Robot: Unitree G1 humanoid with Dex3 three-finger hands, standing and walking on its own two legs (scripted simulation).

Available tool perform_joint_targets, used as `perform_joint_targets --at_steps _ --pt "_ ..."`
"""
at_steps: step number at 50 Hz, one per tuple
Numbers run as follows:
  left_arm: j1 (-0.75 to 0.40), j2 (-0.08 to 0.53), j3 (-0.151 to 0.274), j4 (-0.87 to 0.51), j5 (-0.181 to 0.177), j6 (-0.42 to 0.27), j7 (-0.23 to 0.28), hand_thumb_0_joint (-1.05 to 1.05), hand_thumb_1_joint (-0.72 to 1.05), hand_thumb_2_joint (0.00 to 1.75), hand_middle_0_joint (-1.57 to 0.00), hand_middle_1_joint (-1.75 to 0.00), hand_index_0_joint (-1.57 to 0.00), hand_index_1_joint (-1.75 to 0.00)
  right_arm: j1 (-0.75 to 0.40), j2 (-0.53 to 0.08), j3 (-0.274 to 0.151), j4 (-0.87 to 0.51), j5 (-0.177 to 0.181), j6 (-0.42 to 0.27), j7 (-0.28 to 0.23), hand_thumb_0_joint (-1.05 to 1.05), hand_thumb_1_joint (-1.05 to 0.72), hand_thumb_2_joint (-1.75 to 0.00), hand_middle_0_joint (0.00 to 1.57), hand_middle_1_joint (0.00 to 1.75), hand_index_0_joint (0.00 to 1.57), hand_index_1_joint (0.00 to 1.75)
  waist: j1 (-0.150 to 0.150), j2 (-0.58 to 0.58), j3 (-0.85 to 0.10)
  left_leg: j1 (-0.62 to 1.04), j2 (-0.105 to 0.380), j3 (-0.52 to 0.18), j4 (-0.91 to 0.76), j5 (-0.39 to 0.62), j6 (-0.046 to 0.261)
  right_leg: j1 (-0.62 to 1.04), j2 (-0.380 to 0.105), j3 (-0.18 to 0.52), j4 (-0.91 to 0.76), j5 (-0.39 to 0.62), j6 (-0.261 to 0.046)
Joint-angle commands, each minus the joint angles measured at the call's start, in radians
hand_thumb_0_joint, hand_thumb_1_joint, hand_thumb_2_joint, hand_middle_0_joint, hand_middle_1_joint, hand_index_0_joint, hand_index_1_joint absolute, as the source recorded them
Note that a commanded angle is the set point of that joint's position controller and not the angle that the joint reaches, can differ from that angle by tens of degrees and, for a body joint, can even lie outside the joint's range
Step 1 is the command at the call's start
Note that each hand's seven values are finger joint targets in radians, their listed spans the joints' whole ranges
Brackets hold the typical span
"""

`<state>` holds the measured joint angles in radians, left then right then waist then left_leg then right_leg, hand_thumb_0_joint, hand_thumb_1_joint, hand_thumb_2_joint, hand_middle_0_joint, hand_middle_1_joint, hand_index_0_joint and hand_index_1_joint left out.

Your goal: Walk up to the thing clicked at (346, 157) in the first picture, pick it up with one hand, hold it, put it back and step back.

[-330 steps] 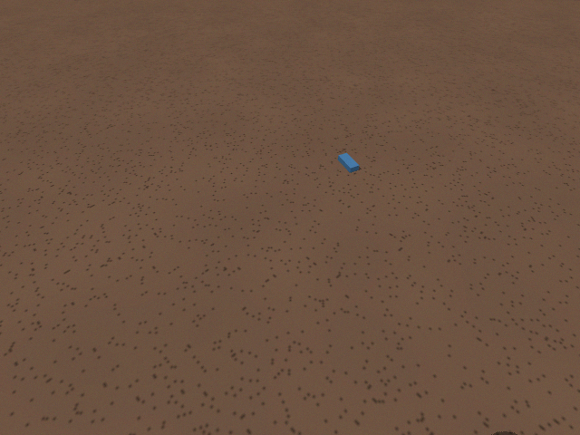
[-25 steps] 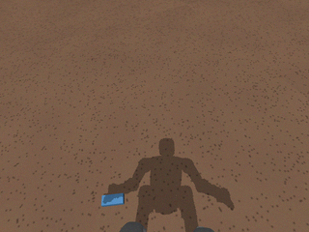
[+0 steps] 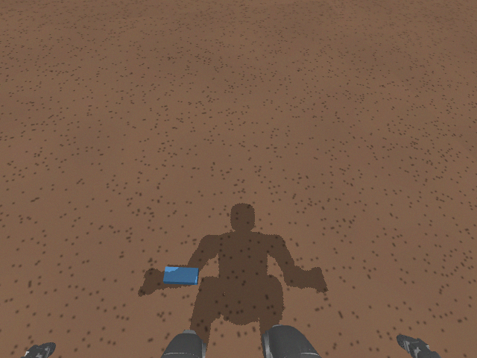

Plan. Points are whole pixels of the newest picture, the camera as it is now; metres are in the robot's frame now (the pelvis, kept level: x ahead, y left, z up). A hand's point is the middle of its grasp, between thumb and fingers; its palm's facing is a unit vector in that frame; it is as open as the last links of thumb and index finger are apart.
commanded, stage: walk up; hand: left
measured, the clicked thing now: (181, 275) +0.45 +0.22 -0.72
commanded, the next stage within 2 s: none
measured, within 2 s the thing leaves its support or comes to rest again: neither
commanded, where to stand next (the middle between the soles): +0.06 -0.04 m, yaw -1 degrees
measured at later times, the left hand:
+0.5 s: hand out of the picture +0.02 +0.26 -0.09, palm faces +0.01 -0.82 -0.58, open 7.4 cm
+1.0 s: hand out of the picture +0.12 +0.24 -0.16, palm faces -0.04 -0.93 -0.36, open 7.4 cm
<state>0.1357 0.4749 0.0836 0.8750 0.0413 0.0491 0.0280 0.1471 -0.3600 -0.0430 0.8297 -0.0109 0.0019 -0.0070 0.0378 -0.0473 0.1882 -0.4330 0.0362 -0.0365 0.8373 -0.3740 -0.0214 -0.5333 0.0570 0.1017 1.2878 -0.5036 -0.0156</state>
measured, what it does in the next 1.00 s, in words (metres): steps on the spot: right foot, then left foot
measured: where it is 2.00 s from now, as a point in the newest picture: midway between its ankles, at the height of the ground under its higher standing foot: outside the picture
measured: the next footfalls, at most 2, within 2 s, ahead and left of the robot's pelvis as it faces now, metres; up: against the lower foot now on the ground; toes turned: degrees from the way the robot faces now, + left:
right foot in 0.24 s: +0.06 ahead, -0.21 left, +0.00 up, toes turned -4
left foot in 0.68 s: +0.08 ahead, +0.15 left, +0.00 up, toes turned +0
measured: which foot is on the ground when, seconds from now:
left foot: down 0.00-0.24, up 0.26-0.66, down 0.68-1.00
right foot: up 0.00-0.22, down 0.24-0.68, up 0.70-1.00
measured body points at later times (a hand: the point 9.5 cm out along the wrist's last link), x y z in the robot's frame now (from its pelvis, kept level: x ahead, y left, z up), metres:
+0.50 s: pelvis -0.01 -0.05 +0.01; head +0.01 -0.10 +0.45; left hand +0.02 +0.30 -0.06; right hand +0.05 -0.40 -0.13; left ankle +0.03 +0.12 -0.62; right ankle +0.02 -0.20 -0.70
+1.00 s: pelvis +0.00 -0.04 -0.01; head +0.05 -0.01 +0.43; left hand +0.12 +0.29 -0.14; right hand +0.05 -0.40 -0.08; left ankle +0.04 +0.15 -0.70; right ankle +0.04 -0.19 -0.66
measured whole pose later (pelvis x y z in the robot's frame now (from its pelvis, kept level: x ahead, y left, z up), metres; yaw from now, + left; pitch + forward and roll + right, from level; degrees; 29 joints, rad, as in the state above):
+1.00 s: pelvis +0.00 -0.04 -0.01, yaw +0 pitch -3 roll +1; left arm 0.14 0.47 0.11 0.80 0.04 0.08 -0.05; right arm 0.29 -0.44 -0.06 0.86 -0.03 -0.06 -0.09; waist 0.00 -0.11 0.18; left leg -0.42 0.09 -0.05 0.89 -0.41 -0.06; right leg -0.58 -0.06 0.04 1.18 -0.49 -0.01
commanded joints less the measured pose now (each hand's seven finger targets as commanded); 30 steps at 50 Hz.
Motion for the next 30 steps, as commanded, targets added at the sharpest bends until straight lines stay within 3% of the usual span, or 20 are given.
perform_joint_targets --at_steps 1,4,7,8,9,10,11,12,13,14,16,18,19,21,23,24,26,28,29,30 --pt "0.009 0.212 0.080 -0.118 0.028 -0.002 -0.057 0.00 0.90 0.90 -0.20 -0.30 -0.20 -0.30 0.254 -0.403 -0.145 0.001 -0.004 -0.073 -0.088 0.00 -0.90 -0.90 0.20 0.30 0.20 0.30 -0.085 0.131 -0.236 0.483 0.326 -0.483 -0.330 0.022 0.265 -0.284 -0.099 0.138 -0.041 0.016 0.016" --pt "0.054 0.191 0.082 -0.090 0.009 -0.021 -0.084 0.00 0.90 0.90 -0.20 -0.30 -0.20 -0.30 0.186 -0.393 -0.126 -0.038 -0.017 -0.095 -0.069 0.00 -0.90 -0.90 0.20 0.30 0.20 0.30 -0.064 0.225 -0.133 0.244 0.287 -0.342 -0.373 -0.063 0.266 -0.147 -0.118 0.046 -0.176 0.001 0.013" --pt "0.097 0.175 0.083 -0.066 -0.010 -0.040 -0.105 0.00 0.90 0.90 -0.20 -0.30 -0.20 -0.30 0.117 -0.413 -0.117 -0.061 -0.031 -0.094 -0.034 0.00 -0.90 -0.90 0.20 0.30 0.20 0.30 -0.041 0.362 -0.081 0.013 0.238 -0.264 -0.454 -0.368 0.255 0.042 -0.109 -0.082 -0.315 -0.063 0.004" --pt "0.144 0.161 0.078 -0.040 -0.021 -0.050 -0.096 0.00 0.90 0.90 -0.20 -0.30 -0.20 -0.30 0.065 -0.389 -0.104 -0.077 -0.036 -0.080 -0.019 0.00 -0.90 -0.90 0.20 0.30 0.20 0.30 -0.024 0.393 -0.080 -0.067 0.198 -0.200 -0.449 -0.367 0.230 0.137 -0.083 -0.131 -0.387 -0.072 0.002" --pt "0.224 0.141 0.076 -0.002 -0.029 -0.060 -0.082 0.00 0.90 0.90 -0.20 -0.30 -0.20 -0.30 0.004 -0.359 -0.089 -0.091 -0.035 -0.061 -0.010 0.00 -0.90 -0.90 0.20 0.30 0.20 0.30 0.019 0.401 -0.093 -0.165 0.164 -0.139 -0.407 -0.337 0.193 0.292 -0.069 -0.164 -0.485 0.020 0.001" --pt "0.306 0.134 0.076 0.042 -0.032 -0.072 -0.064 0.00 0.90 0.90 -0.20 -0.30 -0.20 -0.30 -0.026 -0.316 -0.075 -0.096 -0.037 -0.036 -0.004 0.00 -0.90 -0.90 0.20 0.30 0.20 0.30 0.057 0.320 -0.111 -0.241 0.112 -0.074 -0.260 -0.320 0.156 0.424 -0.041 -0.184 -0.591 0.122 0.018" --pt "0.360 0.168 0.081 0.060 -0.022 -0.081 -0.044 0.00 0.90 0.90 -0.20 -0.30 -0.20 -0.30 -0.017 -0.238 -0.054 -0.101 -0.036 -0.014 -0.006 0.00 -0.90 -0.90 0.20 0.30 0.20 0.30 0.087 0.143 -0.105 -0.293 0.039 0.012 -0.032 -0.319 0.120 0.437 -0.047 -0.143 -0.684 0.109 0.030" --pt "0.382 0.264 0.098 0.041 -0.004 -0.096 -0.023 0.00 0.90 0.90 -0.20 -0.30 -0.20 -0.30 -0.004 -0.167 -0.034 -0.125 -0.024 -0.003 -0.010 0.00 -0.90 -0.90 0.20 0.30 0.20 0.30 0.095 -0.107 -0.091 -0.369 -0.059 0.029 0.237 -0.283 0.072 0.351 -0.263 0.279 -0.913 -0.162 -0.031" --pt "0.228 0.355 0.093 -0.018 0.004 -0.106 -0.008 0.00 0.90 0.90 -0.20 -0.30 -0.20 -0.30 -0.001 -0.198 -0.050 -0.117 -0.014 0.009 -0.021 0.00 -0.90 -0.90 0.20 0.30 0.20 0.30 0.034 -0.064 -0.056 -0.325 -0.060 -0.180 0.297 -0.248 0.047 0.148 -0.467 0.662 -1.077 -0.333 -0.147" --pt "0.140 0.362 0.094 -0.040 -0.005 -0.112 0.004 0.00 0.90 0.90 -0.20 -0.30 -0.20 -0.30 0.009 -0.286 -0.079 -0.099 -0.014 0.012 -0.015 0.00 -0.90 -0.90 0.20 0.30 0.20 0.30 -0.004 0.068 -0.009 -0.303 -0.010 -0.219 0.328 -0.190 0.041 0.115 -0.484 0.627 -1.067 -0.380 -0.202" --pt "0.172 0.345 0.099 -0.009 -0.017 -0.129 0.039 0.00 0.90 0.90 -0.20 -0.30 -0.20 -0.30 0.107 -0.316 -0.101 -0.059 -0.029 0.031 0.007 0.00 -0.90 -0.90 0.20 0.30 0.20 0.30 -0.026 0.120 -0.044 -0.354 -0.006 -0.216 0.380 -0.109 0.033 0.264 -0.444 0.467 -0.963 -0.181 -0.152" --pt "0.238 0.347 0.102 0.014 -0.030 -0.138 0.068 0.00 0.90 0.90 -0.20 -0.30 -0.20 -0.30 0.143 -0.340 -0.120 -0.067 -0.063 0.055 0.030 0.00 -0.90 -0.90 0.20 0.30 0.20 0.30 -0.032 0.052 -0.101 -0.325 0.014 -0.220 0.445 -0.073 0.022 0.300 -0.447 0.372 -0.884 0.114 -0.164" --pt "0.229 0.326 0.099 0.011 -0.031 -0.142 0.074 0.00 0.90 0.90 -0.20 -0.30 -0.20 -0.30 0.168 -0.326 -0.124 -0.067 -0.061 0.064 0.038 0.00 -0.90 -0.90 0.20 0.30 0.20 0.30 -0.044 0.025 -0.115 -0.307 0.004 -0.226 0.457 -0.053 0.016 0.314 -0.424 0.299 -0.848 0.242 -0.154" --pt "0.204 0.303 0.094 -0.011 -0.029 -0.146 0.083 0.00 0.90 0.90 -0.20 -0.30 -0.20 -0.30 0.159 -0.313 -0.131 -0.089 -0.060 0.076 0.052 0.00 -0.90 -0.90 0.20 0.30 0.20 0.30 -0.045 -0.041 -0.107 -0.262 -0.014 -0.209 0.503 -0.013 0.003 0.246 -0.410 0.218 -0.829 0.339 -0.176" --pt "0.212 0.281 0.088 -0.023 -0.030 -0.152 0.084 0.00 0.90 0.90 -0.20 -0.30 -0.20 -0.30 0.147 -0.310 -0.138 -0.102 -0.055 0.080 0.060 0.00 -0.90 -0.90 0.20 0.30 0.20 0.30 -0.035 -0.074 -0.100 -0.259 -0.035 -0.189 0.507 0.028 -0.004 0.229 -0.370 0.163 -0.831 0.287 -0.170" --pt "0.216 0.284 0.090 -0.027 -0.027 -0.155 0.084 0.00 0.90 0.90 -0.20 -0.30 -0.20 -0.30 0.143 -0.310 -0.139 -0.109 -0.056 0.080 0.064 0.00 -0.90 -0.90 0.20 0.30 0.20 0.30 -0.025 -0.102 -0.108 -0.254 -0.034 -0.172 0.502 0.047 -0.008 0.231 -0.362 0.159 -0.839 0.205 -0.173" --pt "0.205 0.264 0.084 -0.042 -0.018 -0.159 0.070 0.00 0.90 0.90 -0.20 -0.30 -0.20 -0.30 0.142 -0.301 -0.137 -0.098 -0.035 0.068 0.071 0.00 -0.90 -0.90 0.20 0.30 0.20 0.30 -0.020 -0.180 -0.111 -0.279 -0.017 -0.122 0.361 0.043 -0.004 0.276 -0.322 0.133 -0.866 -0.041 -0.167" --pt "0.151 0.273 0.084 -0.070 -0.003 -0.151 0.044 0.00 0.90 0.90 -0.20 -0.30 -0.20 -0.30 0.129 -0.300 -0.129 -0.080 -0.016 0.045 0.077 0.00 -0.90 -0.90 0.20 0.30 0.20 0.30 -0.017 -0.304 -0.103 -0.181 0.003 -0.004 0.174 -0.061 0.000 0.197 -0.313 0.113 -0.889 -0.236 -0.184" --pt "0.133 0.271 0.081 -0.081 0.006 -0.143 0.031 0.00 0.90 0.90 -0.20 -0.30 -0.20 -0.30 0.111 -0.292 -0.122 -0.075 -0.006 0.033 0.078 0.00 -0.90 -0.90 0.20 0.30 0.20 0.30 -0.013 -0.328 -0.102 -0.088 -0.002 0.022 0.058 -0.141 0.009 0.147 -0.307 0.087 -0.882 -0.224 -0.183" --pt "0.100 0.265 0.072 -0.083 0.006 -0.132 0.019 0.00 0.90 0.90 -0.20 -0.30 -0.20 -0.30 0.132 -0.276 -0.117 -0.054 0.001 0.021 0.072 0.00 -0.90 -0.90 0.20 0.30 0.20 0.30 -0.025 -0.324 -0.109 0.029 -0.013 0.050 -0.037 -0.155 0.014 0.087 -0.288 0.053 -0.842 -0.153 -0.174"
